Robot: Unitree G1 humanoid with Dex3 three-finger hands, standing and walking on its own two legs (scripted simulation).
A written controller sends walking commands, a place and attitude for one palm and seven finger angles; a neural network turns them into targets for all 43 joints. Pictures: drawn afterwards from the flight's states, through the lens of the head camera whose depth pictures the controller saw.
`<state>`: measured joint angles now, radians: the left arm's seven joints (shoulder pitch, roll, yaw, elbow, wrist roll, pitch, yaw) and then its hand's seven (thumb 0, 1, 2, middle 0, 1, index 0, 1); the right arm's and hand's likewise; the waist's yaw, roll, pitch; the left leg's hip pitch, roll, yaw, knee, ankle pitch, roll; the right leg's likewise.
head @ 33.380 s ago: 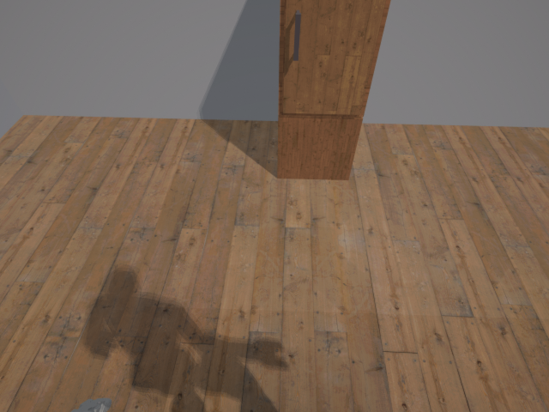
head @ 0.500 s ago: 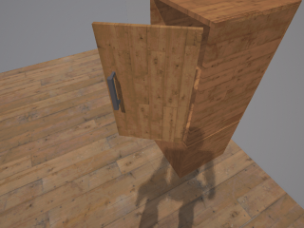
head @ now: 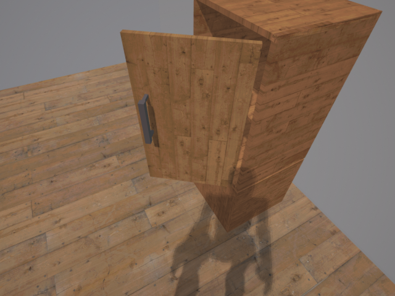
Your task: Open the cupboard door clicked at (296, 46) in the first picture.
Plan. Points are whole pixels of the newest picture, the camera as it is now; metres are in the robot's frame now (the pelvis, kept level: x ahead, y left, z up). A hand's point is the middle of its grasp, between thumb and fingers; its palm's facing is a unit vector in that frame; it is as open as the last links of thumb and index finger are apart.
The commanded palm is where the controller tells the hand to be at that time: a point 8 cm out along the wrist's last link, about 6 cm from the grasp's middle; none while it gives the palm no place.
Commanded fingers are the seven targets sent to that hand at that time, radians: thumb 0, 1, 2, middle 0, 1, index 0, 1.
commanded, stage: look again from close up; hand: left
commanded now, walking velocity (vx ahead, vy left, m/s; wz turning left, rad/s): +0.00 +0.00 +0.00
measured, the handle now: (147, 119) +0.61 +0.19 -0.01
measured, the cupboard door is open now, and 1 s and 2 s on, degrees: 52 52 52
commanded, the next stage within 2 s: shuffle to correct the standing spot in 0.16 s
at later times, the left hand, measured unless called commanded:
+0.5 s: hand out of the picture +0.00 +0.17 -0.18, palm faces +0.04 -0.99 -0.14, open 7.4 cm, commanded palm none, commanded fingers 0.00 0.90 0.90 -0.20 -0.30 -0.20 -0.30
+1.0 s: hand out of the picture +0.16 +0.19 -0.18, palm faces -0.10 -0.97 -0.21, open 7.3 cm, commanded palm none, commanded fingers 0.00 0.90 0.90 -0.20 -0.30 -0.20 -0.30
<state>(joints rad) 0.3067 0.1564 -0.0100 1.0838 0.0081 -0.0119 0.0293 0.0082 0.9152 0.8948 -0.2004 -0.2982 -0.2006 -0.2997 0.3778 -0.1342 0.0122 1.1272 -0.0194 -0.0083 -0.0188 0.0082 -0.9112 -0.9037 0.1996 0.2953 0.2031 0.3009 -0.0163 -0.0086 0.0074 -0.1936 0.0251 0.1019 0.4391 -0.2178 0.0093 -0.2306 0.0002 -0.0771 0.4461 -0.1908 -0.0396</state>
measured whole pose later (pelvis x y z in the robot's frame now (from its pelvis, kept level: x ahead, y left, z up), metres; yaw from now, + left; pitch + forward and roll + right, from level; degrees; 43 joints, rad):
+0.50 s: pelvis +0.02 +0.02 -0.01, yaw -2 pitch -1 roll -1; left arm 0.39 0.12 0.02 1.09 0.02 -0.01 0.02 0.01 0.91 0.89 -0.20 -0.30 -0.20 -0.30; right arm 0.34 -0.15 -0.01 1.10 -0.03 -0.01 -0.01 0.01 -0.91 -0.90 0.20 0.30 0.20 0.30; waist 0.02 0.00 -0.01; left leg -0.21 0.03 0.13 0.53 -0.32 0.02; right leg -0.24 0.01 -0.04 0.50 -0.25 -0.03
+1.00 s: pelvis +0.06 +0.02 -0.01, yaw -6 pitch +0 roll +1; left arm 0.17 0.16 0.02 1.01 0.01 0.00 0.04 0.01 0.92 0.90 -0.20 -0.30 -0.20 -0.30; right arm 0.29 -0.10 -0.02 1.10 -0.02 -0.01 -0.05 0.01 -0.91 -0.90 0.20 0.30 0.20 0.30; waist -0.03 0.00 0.06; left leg -0.13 0.02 0.20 0.52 -0.38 0.02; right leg -0.32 -0.02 -0.06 0.58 -0.26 -0.03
